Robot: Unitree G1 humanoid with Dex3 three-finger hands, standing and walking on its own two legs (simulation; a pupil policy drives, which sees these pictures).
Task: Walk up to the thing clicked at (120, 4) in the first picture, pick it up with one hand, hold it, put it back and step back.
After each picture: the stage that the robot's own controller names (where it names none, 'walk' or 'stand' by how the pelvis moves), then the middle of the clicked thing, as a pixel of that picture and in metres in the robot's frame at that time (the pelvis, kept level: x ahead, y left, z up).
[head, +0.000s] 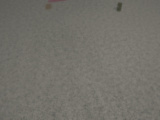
stand; (119, 6) +2.20 -0.51 -0.72
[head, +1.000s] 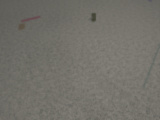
walk; (93, 17) +2.10 +0.00 -0.69
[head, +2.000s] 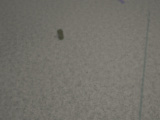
walk; (60, 34) +1.47 +0.33 -0.71
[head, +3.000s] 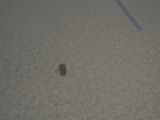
walk; (62, 70) +0.95 +0.28 -0.71
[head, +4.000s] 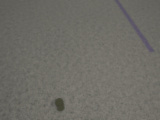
walk; (59, 105) +0.58 +0.24 -0.70
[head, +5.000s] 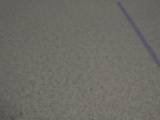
stand; out of the picture +0.34 +0.19 -0.69
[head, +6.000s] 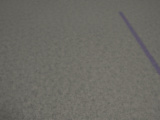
stand; out of the picture +0.30 +0.18 -0.72
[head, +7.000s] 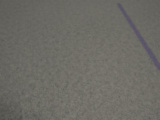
stand; out of the picture +0.31 +0.20 -0.72
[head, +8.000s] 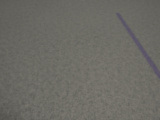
stand; out of the picture +0.29 +0.20 -0.73
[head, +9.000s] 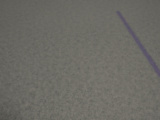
stand; out of the picture +0.29 +0.20 -0.73
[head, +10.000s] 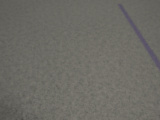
go down; out of the picture +0.30 +0.19 -0.72
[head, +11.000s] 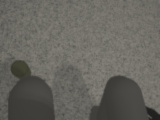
go down; (21, 70) +0.38 +0.24 -0.29
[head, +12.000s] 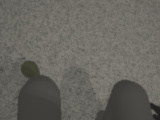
approach; (31, 71) +0.37 +0.24 -0.29
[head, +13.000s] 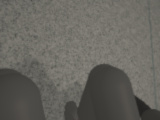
close in; out of the picture +0.34 +0.28 -0.21
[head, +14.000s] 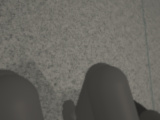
close; out of the picture +0.35 +0.28 -0.21
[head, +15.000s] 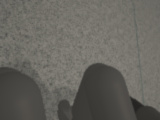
lift; out of the picture +0.34 +0.28 -0.22
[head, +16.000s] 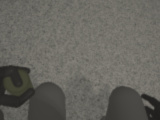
lift; (20, 86) +0.29 +0.23 -0.06
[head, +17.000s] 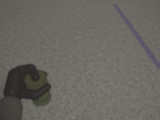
hold; (38, 88) +0.33 +0.17 +0.03
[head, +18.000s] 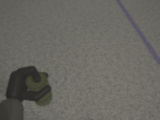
hold; (40, 89) +0.33 +0.17 +0.00
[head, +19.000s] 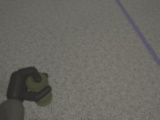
hold; (40, 90) +0.33 +0.17 +0.00
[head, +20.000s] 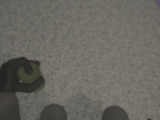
crouch; (32, 78) +0.36 +0.19 -0.07
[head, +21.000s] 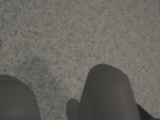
lower; out of the picture +0.36 +0.29 -0.22
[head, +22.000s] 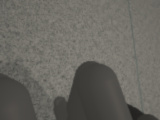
lower; out of the picture +0.37 +0.30 -0.22
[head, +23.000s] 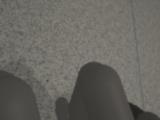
lower; out of the picture +0.37 +0.30 -0.22
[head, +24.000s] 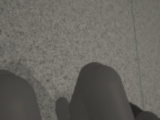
lower; out of the picture +0.36 +0.30 -0.22
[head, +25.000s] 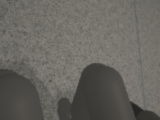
loosen; out of the picture +0.35 +0.30 -0.22
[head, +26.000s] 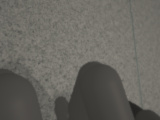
withdraw; out of the picture +0.34 +0.29 -0.22
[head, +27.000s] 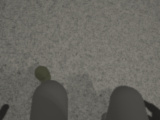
walk; (43, 75) +0.39 +0.23 -0.35
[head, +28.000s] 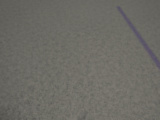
stand; out of the picture +0.31 +0.18 -0.66
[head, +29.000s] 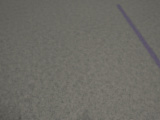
stand; out of the picture +0.33 +0.19 -0.66
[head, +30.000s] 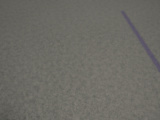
stand; out of the picture +0.34 +0.18 -0.71
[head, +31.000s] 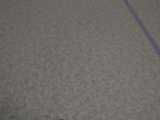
walk; out of the picture +0.36 +0.17 -0.70
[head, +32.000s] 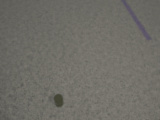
walk; (58, 100) +0.51 +0.18 -0.71
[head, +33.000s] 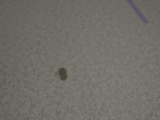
walk; (63, 74) +0.78 +0.26 -0.70
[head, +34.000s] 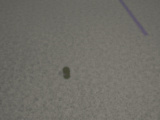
stand; (66, 73) +0.93 +0.20 -0.71
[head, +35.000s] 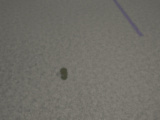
stand; (64, 73) +0.95 +0.22 -0.72
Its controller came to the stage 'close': yes
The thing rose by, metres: 0.70
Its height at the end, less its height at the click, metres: +0.00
